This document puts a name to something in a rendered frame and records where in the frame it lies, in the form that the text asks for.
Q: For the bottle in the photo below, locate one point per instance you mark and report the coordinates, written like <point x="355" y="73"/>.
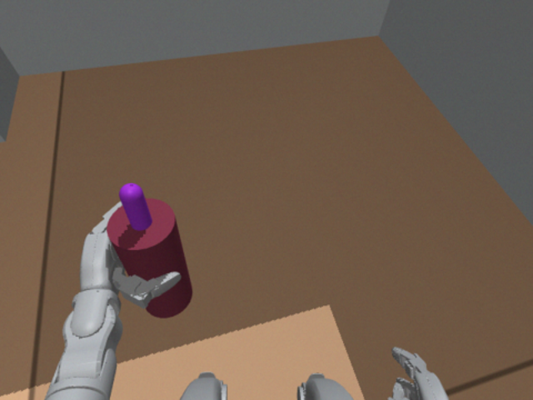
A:
<point x="144" y="233"/>

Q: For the left robot arm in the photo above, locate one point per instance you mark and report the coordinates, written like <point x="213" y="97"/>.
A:
<point x="91" y="333"/>

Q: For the right robot hand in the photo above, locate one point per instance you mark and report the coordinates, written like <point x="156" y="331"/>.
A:
<point x="427" y="385"/>

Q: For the left robot hand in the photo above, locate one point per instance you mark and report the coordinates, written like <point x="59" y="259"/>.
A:
<point x="101" y="267"/>

